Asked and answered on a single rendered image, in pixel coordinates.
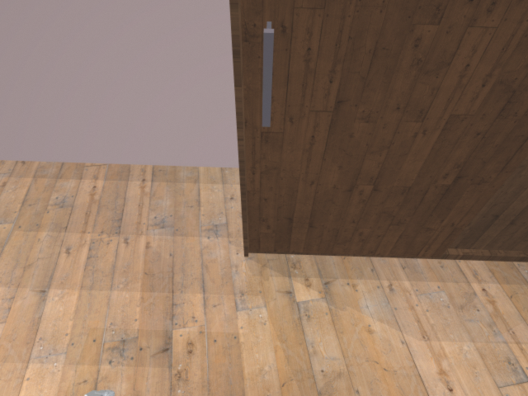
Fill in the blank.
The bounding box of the handle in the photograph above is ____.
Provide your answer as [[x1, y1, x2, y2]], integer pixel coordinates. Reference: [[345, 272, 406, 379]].
[[262, 21, 274, 127]]

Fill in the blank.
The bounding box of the wardrobe door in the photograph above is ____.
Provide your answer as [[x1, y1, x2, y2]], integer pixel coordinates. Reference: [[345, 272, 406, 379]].
[[448, 156, 528, 251], [240, 0, 528, 257]]

